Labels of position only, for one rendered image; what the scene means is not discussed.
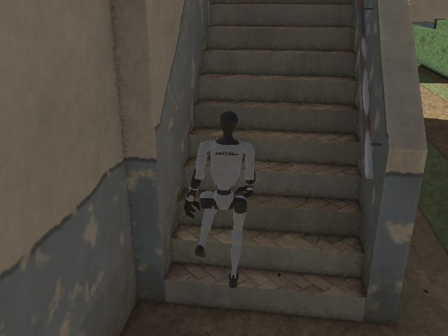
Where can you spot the stairs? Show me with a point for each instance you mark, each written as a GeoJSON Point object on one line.
{"type": "Point", "coordinates": [286, 68]}

